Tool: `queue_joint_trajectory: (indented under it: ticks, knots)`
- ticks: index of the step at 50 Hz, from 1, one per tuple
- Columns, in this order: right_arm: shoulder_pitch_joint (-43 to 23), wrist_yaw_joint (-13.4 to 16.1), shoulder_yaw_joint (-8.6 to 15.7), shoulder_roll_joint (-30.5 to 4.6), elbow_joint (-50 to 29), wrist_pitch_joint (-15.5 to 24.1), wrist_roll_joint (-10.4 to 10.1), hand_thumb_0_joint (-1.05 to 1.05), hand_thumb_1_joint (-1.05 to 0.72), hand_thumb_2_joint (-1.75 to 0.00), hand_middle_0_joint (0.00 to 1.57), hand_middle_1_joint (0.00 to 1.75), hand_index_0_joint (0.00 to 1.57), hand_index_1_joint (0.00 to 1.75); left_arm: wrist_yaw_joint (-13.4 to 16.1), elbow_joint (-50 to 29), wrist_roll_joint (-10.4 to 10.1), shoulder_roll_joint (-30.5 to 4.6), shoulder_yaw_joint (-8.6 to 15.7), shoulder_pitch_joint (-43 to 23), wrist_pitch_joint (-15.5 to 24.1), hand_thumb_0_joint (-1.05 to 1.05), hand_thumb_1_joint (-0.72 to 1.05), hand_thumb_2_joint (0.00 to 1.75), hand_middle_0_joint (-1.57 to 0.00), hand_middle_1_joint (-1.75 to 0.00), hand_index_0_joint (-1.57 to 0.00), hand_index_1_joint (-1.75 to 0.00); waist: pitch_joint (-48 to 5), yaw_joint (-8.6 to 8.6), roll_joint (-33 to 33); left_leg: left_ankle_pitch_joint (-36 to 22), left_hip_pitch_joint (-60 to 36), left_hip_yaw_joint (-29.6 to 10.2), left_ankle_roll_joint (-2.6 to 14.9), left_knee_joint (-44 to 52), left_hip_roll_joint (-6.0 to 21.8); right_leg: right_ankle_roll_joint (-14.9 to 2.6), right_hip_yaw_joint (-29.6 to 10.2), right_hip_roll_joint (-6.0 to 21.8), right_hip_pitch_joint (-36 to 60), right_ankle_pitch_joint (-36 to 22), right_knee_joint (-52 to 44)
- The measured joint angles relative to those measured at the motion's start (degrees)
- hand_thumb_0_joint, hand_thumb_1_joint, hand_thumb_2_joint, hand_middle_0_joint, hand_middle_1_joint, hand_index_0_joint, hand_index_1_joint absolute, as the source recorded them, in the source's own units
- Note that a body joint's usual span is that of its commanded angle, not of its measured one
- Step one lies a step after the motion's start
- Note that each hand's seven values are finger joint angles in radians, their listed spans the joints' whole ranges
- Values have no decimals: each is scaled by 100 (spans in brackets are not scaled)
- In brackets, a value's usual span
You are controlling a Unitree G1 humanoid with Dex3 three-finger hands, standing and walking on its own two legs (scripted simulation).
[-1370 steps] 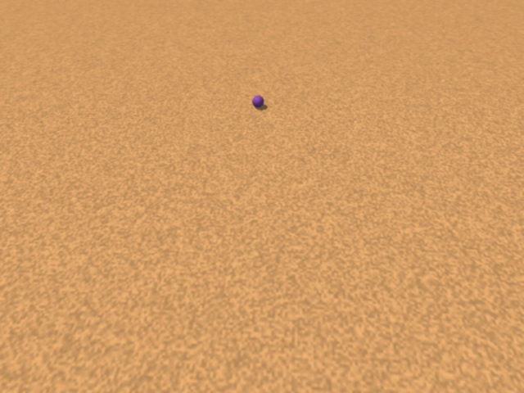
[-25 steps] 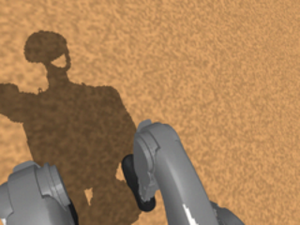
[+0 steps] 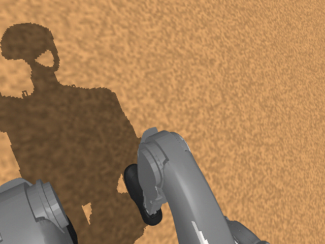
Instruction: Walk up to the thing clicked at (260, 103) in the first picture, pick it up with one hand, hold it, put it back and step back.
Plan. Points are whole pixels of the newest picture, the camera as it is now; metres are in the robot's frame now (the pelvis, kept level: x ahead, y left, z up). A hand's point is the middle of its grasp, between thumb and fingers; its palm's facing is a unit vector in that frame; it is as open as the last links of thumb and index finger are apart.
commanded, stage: rest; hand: left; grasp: from above
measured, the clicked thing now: out of the picture +0.47 +0.31 -0.27
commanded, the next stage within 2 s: open in 0.14 s
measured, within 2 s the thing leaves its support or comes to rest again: rests again in 0.48 s
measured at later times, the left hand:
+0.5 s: hand out of the picture +0.46 +0.30 -0.24, palm faces -0.43 -0.14 -0.89, open 10.5 cm
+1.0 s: hand out of the picture +0.47 +0.30 -0.24, palm faces -0.44 -0.14 -0.89, open 13.7 cm
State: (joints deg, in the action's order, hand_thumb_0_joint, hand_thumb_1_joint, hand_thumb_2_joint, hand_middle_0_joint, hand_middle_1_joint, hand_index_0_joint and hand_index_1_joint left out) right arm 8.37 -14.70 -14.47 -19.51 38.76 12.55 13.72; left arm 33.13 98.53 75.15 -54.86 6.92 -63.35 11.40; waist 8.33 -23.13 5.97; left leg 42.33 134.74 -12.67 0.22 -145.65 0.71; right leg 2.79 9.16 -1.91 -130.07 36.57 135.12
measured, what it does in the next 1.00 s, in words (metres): stands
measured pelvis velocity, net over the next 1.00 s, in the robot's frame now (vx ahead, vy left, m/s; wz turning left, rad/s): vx -0.01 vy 0.00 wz -0.02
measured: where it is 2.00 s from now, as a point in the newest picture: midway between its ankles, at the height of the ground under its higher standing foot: (112, 229)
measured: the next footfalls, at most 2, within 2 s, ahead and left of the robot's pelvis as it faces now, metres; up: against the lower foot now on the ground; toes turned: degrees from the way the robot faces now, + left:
none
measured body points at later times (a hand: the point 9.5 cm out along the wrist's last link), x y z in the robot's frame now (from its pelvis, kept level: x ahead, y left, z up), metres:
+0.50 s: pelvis +0.00 +0.00 +0.00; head +0.27 +0.12 +0.33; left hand +0.48 +0.31 -0.19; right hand +0.03 -0.25 -0.05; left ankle +0.06 +0.12 -0.27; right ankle +0.12 -0.12 -0.27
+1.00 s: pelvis -0.01 +0.00 +0.00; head +0.28 +0.12 +0.33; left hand +0.49 +0.31 -0.19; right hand +0.03 -0.25 -0.05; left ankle +0.06 +0.12 -0.27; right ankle +0.12 -0.12 -0.27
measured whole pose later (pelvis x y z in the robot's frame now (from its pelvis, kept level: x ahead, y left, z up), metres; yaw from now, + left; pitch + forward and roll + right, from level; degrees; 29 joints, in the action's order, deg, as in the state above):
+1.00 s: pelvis -0.01 +0.00 +0.00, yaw -1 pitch +29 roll -14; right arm 8.3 -14.7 -17.4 -20.4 36.4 13.5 13.5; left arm 33.2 100.5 73.9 -58.1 4.9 -65.0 11.1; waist 9.5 -24.3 7.2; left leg 41.7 134.2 -13.7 0.5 -145.5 0.9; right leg 3.2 10.1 -2.4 -128.9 35.4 133.9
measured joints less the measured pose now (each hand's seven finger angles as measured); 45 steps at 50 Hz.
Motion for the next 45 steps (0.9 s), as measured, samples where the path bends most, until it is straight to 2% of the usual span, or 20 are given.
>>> queue_joint_trajectory:
  ticks: [5,9,19,26,39,45]
  knots:
    - [-21,-19,-41,-6,-16,26,3,0,-92,-90,20,30,20,30,69,61,-23,-32,-23,-32,-24,0,-3,52,-61,-68,-72,-66,13,-23,38,8,-25,-19,-3,2,11,1,15,-14,26,-10,-21]
    - [-52,-36,-103,-37,-44,58,-4,0,-92,-90,20,30,20,30,81,166,-59,-67,-145,-95,-51,0,-3,53,-61,-68,-72,-67,23,-44,59,8,-38,-42,4,-12,18,10,33,-26,44,-25,-27]
    - [-68,-27,-186,-76,-146,110,-2,0,-91,-90,20,30,20,30,73,308,-29,-191,-100,-169,10,0,-3,56,-59,-70,-69,-69,77,-83,83,-29,-39,-60,32,-28,20,36,49,-40,79,-66,-51]
    - [-42,-42,-215,-76,-148,129,11,0,-91,-90,20,30,20,30,148,294,-9,-255,-123,-180,4,0,-7,66,-48,-77,-54,-75,86,-93,104,-48,-39,-83,15,-23,12,27,68,-38,79,-87,-59]
    - [-29,-17,-272,-106,-173,105,-23,0,-91,-90,20,30,20,31,16,216,-187,-271,-273,-204,-42,0,-34,87,-23,-95,-24,-93,140,-95,98,-49,-66,-107,13,2,28,29,88,-56,99,-110,-102]
    - [-22,10,-277,-96,-211,94,-38,0,-91,-90,20,30,20,31,14,174,-147,-284,-196,-158,-15,0,-43,94,-15,-101,-15,-100,126,-104,110,-61,-58,-110,27,7,29,38,92,-61,108,-121,-123]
